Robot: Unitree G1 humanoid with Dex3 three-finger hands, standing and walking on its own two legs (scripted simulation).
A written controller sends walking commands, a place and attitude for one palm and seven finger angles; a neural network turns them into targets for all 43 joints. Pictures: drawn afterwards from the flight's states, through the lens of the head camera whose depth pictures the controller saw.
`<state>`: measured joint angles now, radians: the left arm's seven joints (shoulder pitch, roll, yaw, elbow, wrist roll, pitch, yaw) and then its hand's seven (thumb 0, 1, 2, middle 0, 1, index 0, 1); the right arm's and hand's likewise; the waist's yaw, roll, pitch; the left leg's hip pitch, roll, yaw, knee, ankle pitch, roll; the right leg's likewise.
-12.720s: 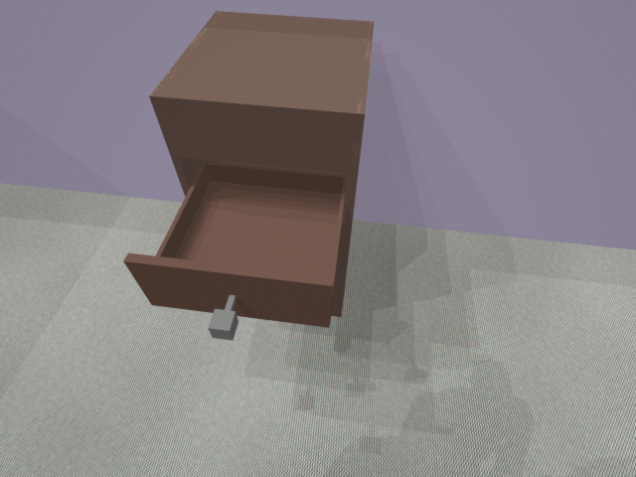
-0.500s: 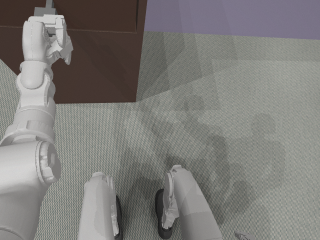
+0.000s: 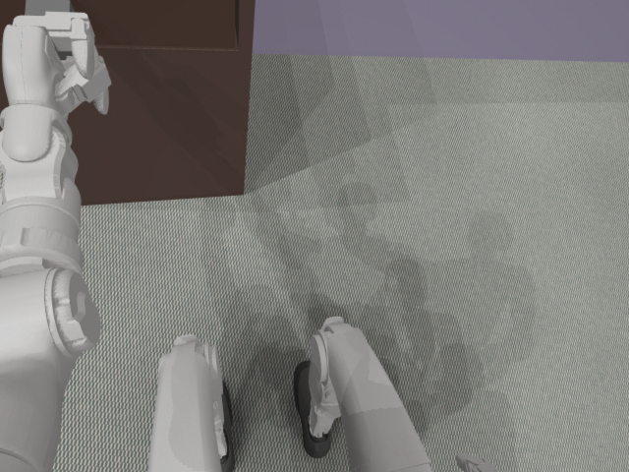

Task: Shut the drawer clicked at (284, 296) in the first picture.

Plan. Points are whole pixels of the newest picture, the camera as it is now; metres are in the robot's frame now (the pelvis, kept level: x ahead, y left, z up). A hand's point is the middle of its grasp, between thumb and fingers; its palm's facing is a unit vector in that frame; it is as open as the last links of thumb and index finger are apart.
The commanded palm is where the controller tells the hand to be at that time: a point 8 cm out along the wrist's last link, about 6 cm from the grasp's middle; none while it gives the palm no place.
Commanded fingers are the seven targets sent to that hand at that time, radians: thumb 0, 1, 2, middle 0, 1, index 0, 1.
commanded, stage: pull the fist back off the drawer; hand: left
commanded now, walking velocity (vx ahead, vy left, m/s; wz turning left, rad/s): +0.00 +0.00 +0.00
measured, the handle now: (56, 15) +0.63 +0.24 +0.04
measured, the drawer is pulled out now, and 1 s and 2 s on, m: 0.00 0.00 0.00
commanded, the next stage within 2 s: draw the hand back to the body in 0.34 s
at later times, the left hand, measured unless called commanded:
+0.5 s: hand (97, 94) +0.53 +0.19 +0.05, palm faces +0.06 -1.00 -0.04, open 3.2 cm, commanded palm +0.49 +0.22 +0.07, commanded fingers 0.00 0.90 0.90 -1.40 -1.60 -1.40 -1.60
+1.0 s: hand out of the picture +0.38 +0.20 +0.20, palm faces +0.08 -0.99 -0.12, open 3.2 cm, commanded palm +0.35 +0.25 +0.22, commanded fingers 0.00 0.90 0.90 -1.40 -1.60 -1.40 -1.60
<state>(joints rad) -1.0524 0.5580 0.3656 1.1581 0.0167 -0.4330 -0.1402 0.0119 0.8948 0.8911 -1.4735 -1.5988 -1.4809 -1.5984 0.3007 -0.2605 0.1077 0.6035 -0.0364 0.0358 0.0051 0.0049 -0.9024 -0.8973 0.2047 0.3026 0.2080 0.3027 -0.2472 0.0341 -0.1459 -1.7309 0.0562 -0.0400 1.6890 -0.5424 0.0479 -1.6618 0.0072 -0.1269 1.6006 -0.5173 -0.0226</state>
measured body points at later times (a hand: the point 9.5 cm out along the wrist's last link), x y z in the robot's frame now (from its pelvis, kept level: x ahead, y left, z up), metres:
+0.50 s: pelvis +0.06 +0.01 +0.04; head +0.25 +0.05 +0.45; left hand +0.52 +0.24 +0.05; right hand +0.16 -0.25 -0.08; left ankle +0.09 +0.10 -0.51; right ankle +0.10 -0.11 -0.51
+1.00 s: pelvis +0.09 -0.01 +0.16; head +0.17 +0.01 +0.60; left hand +0.37 +0.25 +0.21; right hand +0.29 -0.23 +0.07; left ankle +0.09 +0.10 -0.51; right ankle +0.10 -0.11 -0.51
